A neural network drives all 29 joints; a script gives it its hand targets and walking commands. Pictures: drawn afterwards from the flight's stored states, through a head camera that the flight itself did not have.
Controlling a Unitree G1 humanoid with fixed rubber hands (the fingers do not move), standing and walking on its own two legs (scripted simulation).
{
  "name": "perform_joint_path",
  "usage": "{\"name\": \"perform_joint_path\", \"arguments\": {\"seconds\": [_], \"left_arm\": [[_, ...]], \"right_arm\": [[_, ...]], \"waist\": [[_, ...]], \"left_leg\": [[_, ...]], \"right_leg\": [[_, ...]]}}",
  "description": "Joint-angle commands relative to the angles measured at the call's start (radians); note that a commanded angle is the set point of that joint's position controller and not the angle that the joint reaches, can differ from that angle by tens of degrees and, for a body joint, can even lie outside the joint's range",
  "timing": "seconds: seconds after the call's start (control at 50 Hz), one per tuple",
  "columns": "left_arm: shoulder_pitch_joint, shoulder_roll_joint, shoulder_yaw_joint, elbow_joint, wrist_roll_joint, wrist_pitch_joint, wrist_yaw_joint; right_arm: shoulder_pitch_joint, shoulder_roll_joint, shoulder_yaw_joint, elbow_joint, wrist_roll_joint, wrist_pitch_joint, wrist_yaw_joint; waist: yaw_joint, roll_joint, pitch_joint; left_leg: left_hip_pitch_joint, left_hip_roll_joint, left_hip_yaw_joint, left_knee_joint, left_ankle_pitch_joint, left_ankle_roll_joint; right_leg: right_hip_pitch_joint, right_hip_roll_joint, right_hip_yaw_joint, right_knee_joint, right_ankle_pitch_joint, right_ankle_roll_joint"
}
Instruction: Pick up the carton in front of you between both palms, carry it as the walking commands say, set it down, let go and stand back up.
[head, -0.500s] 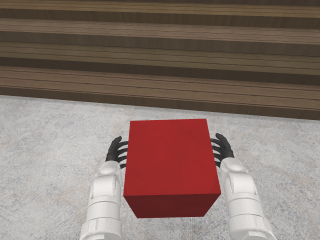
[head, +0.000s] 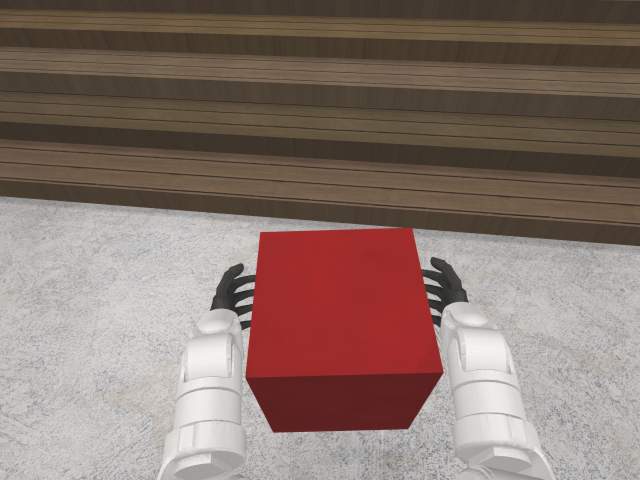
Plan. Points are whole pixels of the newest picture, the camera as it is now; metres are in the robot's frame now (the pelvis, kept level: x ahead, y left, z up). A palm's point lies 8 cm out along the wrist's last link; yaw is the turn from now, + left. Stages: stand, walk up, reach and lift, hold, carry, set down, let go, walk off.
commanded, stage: reach and lift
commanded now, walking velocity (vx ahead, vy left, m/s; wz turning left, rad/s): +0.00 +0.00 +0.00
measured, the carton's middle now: (338, 336) +0.31 +0.00 -0.04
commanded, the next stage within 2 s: hold in 0.58 s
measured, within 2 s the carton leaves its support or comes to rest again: neither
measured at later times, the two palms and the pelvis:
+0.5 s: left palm (225, 313) +0.30 +0.15 +0.04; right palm (454, 305) +0.31 -0.15 +0.04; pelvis +0.02 +0.00 +0.01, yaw +0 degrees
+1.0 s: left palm (221, 316) +0.29 +0.15 +0.05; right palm (461, 310) +0.29 -0.15 +0.05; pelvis +0.00 +0.00 +0.00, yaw +0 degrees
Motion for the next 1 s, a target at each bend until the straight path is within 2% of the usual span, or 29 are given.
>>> {"name": "perform_joint_path", "arguments": {"seconds": [0.0, 0.26, 0.54, 0.66, 0.78, 0.98], "left_arm": [[-0.504, -0.933, -0.565, -0.003, -0.220, -0.021, -0.228], [-0.382, -0.915, -0.605, -0.106, -0.254, 0.011, -0.213], [-0.374, -0.890, -0.623, -0.161, -0.267, 0.043, -0.213], [-0.349, -0.890, -0.696, -0.260, -0.313, 0.083, -0.205], [-0.349, -0.840, -0.625, -0.211, -0.270, 0.123, -0.199], [-0.463, -0.885, -0.633, -0.179, -0.280, 0.111, -0.211]], "right_arm": [[-0.487, 0.928, 0.554, 0.013, 0.212, -0.011, 0.230], [-0.366, 0.906, 0.590, -0.086, 0.241, 0.021, 0.219], [-0.354, 0.897, 0.615, -0.140, 0.259, 0.056, 0.209], [-0.322, 0.892, 0.682, -0.241, 0.299, 0.098, 0.198], [-0.332, 0.839, 0.618, -0.194, 0.266, 0.136, 0.198], [-0.450, 0.874, 0.626, -0.166, 0.273, 0.121, 0.214]], "waist": [[-0.001, 0.007, -0.289], [0.000, 0.007, -0.292], [0.002, 0.000, -0.261], [-0.005, 0.000, -0.305], [-0.004, 0.002, -0.159], [-0.003, 0.005, -0.210]], "left_leg": [[0.131, -0.074, 0.006, -0.079, 0.091, 0.008], [0.193, -0.082, -0.003, -0.105, 0.250, 0.001], [0.192, -0.086, -0.003, -0.114, 0.226, 0.005], [0.231, -0.085, -0.011, -0.124, 0.292, 0.003], [0.176, -0.079, 0.002, -0.154, 0.106, 0.008], [0.178, -0.074, 0.003, -0.131, 0.046, 0.008]], "right_leg": [[0.038, 0.075, -0.012, -0.094, 0.088, -0.015], [0.101, 0.081, -0.004, -0.119, 0.239, -0.005], [0.116, 0.079, 0.001, -0.131, 0.232, 0.000], [0.163, 0.079, 0.008, -0.142, 0.307, 0.004], [0.107, 0.072, -0.005, -0.167, 0.115, -0.005], [0.085, 0.071, -0.010, -0.146, 0.051, -0.010]]}}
